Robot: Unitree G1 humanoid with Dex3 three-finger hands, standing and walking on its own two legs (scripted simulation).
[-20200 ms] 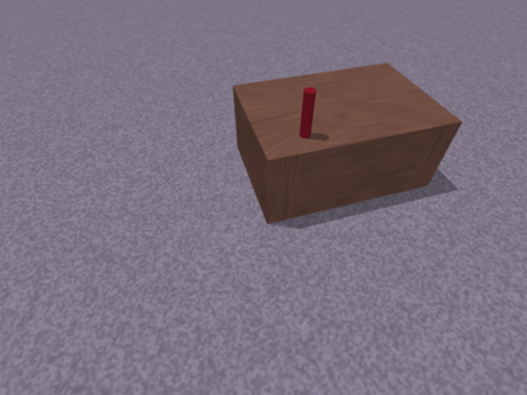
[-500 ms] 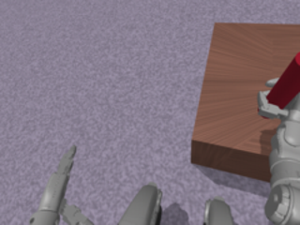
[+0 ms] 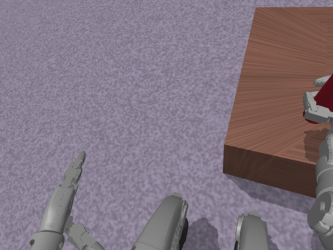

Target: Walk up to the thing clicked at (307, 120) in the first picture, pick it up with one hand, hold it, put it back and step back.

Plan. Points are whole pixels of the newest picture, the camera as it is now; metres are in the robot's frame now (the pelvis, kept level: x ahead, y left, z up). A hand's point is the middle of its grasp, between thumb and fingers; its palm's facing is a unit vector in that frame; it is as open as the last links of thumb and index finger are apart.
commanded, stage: lower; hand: right
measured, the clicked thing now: out of the picture +0.50 -0.23 +0.03
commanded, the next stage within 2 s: loosen in 1.28 s
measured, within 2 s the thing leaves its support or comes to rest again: rests again in 1.14 s
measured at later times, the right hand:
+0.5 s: hand (311, 110) +0.52 -0.22 -0.08, palm faces +0.26 +0.96 +0.01, open 6.2 cm
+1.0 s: hand (306, 115) +0.52 -0.22 -0.11, palm faces +0.26 +0.97 +0.01, open 6.2 cm
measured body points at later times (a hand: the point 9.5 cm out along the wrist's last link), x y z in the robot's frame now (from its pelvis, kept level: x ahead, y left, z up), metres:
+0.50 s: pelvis -0.01 +0.00 -0.04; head +0.19 -0.08 +0.36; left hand +0.17 +0.26 +0.07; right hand +0.50 -0.27 -0.08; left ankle +0.06 +0.14 -0.58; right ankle +0.04 -0.14 -0.58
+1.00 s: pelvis -0.02 +0.00 -0.06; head +0.19 -0.08 +0.33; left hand +0.16 +0.26 +0.08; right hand +0.50 -0.27 -0.11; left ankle +0.06 +0.14 -0.58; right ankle +0.04 -0.14 -0.58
